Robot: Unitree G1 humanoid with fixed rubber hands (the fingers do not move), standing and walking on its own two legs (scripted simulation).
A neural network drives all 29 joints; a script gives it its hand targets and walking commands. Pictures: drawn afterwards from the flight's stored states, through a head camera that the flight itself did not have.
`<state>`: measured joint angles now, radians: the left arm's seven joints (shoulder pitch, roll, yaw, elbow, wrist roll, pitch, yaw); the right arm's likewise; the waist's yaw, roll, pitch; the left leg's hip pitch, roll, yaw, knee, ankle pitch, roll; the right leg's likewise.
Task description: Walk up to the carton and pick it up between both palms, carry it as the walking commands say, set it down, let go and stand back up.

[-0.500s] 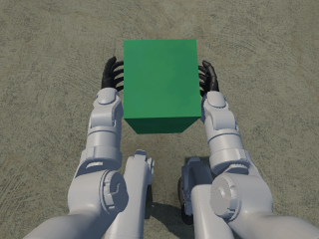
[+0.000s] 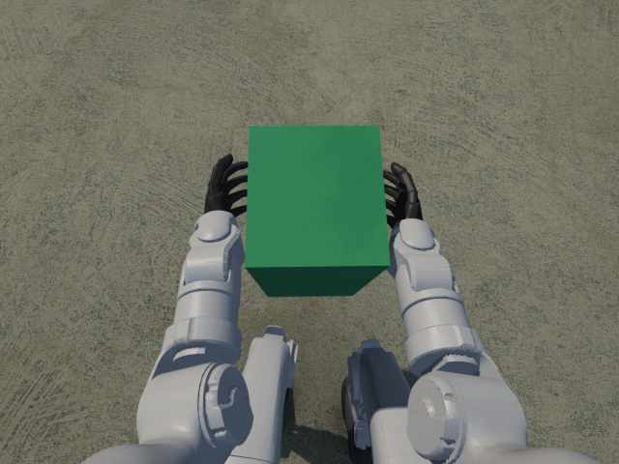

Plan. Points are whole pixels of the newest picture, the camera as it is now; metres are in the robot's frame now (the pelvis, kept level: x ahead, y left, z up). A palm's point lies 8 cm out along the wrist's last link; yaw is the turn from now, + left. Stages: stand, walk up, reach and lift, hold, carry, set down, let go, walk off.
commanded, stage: reach and lift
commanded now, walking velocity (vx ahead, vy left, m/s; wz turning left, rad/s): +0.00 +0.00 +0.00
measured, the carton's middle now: (312, 229) +0.42 +0.04 -0.12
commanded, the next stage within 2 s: none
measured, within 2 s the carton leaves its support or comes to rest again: neither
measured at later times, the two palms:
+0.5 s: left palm (211, 209) +0.39 +0.16 +0.01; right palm (424, 217) +0.39 -0.09 +0.01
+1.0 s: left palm (192, 197) +0.37 +0.16 +0.08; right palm (446, 205) +0.38 -0.09 +0.08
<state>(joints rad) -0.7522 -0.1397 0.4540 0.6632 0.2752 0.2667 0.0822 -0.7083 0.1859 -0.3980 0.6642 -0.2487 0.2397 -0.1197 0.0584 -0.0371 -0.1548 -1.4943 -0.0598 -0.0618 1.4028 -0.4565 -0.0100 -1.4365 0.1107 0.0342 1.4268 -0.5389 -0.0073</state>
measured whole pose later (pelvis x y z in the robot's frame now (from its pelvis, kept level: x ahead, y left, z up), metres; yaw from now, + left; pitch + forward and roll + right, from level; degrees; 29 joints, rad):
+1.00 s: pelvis +0.02 +0.00 +0.12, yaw +0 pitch +16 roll -1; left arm -0.54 -0.20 0.42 0.55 0.31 0.27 0.05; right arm -0.51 0.24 -0.37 0.58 -0.28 0.25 -0.08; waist 0.07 -0.03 -0.02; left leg -0.84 -0.04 -0.06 0.85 -0.29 0.00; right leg -0.79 0.10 0.09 0.87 -0.35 -0.01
